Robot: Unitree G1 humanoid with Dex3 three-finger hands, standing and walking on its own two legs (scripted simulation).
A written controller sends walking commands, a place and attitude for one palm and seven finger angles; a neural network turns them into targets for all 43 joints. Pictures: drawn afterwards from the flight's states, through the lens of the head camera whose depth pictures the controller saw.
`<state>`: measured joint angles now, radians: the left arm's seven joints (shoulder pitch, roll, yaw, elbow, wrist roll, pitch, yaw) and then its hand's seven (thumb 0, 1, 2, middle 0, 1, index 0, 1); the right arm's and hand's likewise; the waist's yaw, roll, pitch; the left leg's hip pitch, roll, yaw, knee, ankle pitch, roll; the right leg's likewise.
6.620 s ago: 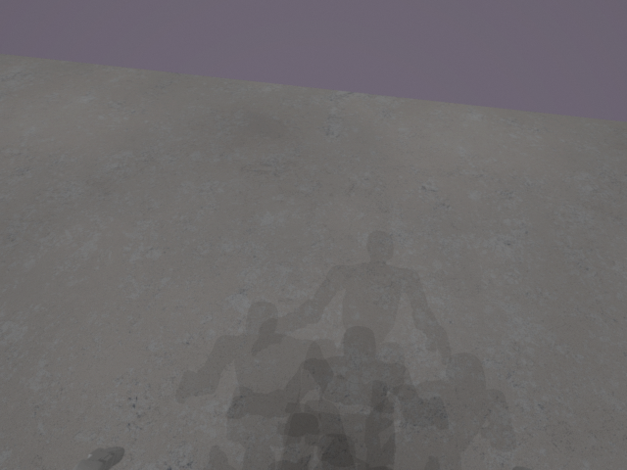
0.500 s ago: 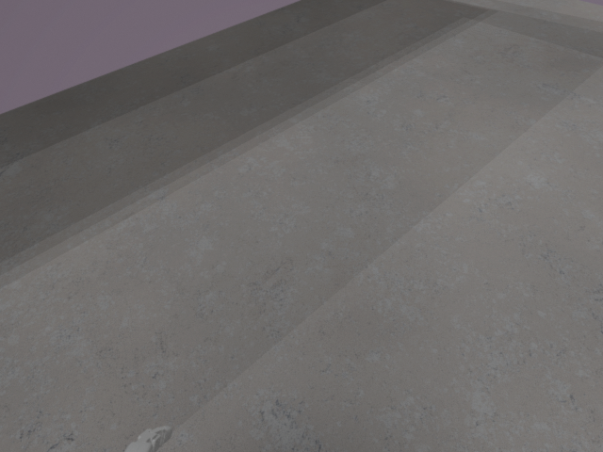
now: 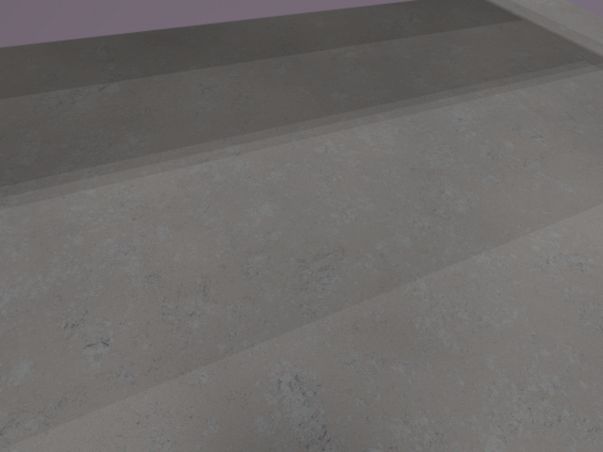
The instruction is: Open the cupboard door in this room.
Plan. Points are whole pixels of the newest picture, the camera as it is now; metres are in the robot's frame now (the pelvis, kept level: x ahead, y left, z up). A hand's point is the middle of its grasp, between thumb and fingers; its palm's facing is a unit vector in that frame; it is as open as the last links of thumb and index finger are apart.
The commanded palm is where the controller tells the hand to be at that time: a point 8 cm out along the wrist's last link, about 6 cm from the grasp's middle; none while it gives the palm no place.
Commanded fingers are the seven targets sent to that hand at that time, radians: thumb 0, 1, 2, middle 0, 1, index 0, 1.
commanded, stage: turn or walk to find it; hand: left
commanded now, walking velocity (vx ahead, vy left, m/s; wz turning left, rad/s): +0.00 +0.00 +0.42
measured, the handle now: out of the picture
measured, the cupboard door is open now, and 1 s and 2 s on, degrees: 0 0 0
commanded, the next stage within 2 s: none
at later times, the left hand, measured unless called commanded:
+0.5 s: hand out of the picture +0.04 +0.17 -0.13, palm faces +0.21 -0.94 -0.28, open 7.4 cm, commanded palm none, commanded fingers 0.00 0.90 0.90 -0.20 -0.30 -0.20 -0.30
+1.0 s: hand out of the picture -0.12 +0.21 -0.16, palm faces +0.46 -0.85 -0.25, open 7.4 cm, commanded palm none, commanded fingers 0.00 0.90 0.90 -0.20 -0.30 -0.20 -0.30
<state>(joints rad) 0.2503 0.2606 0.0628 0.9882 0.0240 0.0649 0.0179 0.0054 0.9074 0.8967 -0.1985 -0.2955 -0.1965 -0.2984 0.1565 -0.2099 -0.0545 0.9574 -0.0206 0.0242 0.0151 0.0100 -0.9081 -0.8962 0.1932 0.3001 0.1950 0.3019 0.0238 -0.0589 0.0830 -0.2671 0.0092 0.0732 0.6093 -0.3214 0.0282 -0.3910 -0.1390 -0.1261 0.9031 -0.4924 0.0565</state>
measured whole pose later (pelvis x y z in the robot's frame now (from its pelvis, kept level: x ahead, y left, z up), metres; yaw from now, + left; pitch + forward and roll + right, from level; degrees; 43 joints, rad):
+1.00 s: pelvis -0.05 +0.00 +0.01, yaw +25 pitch -1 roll -1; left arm 0.23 0.26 0.07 0.99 0.02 0.06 0.01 0.01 0.91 0.90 -0.20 -0.30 -0.19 -0.30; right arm 0.14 -0.20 -0.04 0.94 -0.02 0.01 0.00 0.01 -0.91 -0.90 0.20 0.30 0.20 0.30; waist 0.02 -0.04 0.07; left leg -0.24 -0.01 0.04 0.50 -0.25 0.04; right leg -0.45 -0.10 -0.06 1.08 -0.43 0.07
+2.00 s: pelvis -0.12 -0.05 +0.01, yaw +50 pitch -1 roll +0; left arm 0.22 0.25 0.06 0.98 0.02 0.06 0.01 0.01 0.91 0.90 -0.19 -0.29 -0.19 -0.30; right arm 0.15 -0.19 -0.04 0.95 -0.02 0.02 0.00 0.01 -0.90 -0.90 0.20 0.30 0.20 0.30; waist 0.02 -0.03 0.06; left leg -0.23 -0.02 0.01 0.46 -0.22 0.04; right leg -0.44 -0.09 -0.04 1.01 -0.42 0.08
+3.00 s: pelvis -0.13 -0.13 +0.00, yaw +77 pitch +0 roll +1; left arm 0.17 0.22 0.04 0.93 0.01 0.03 0.01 0.01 0.91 0.90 -0.20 -0.30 -0.19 -0.30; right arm 0.18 -0.21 -0.06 0.95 -0.02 0.04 0.01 0.01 -0.90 -0.90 0.20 0.30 0.20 0.30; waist -0.01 0.02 0.06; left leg -0.30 -0.03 -0.06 0.52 -0.23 -0.02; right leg -0.29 -0.04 -0.05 0.62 -0.34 0.07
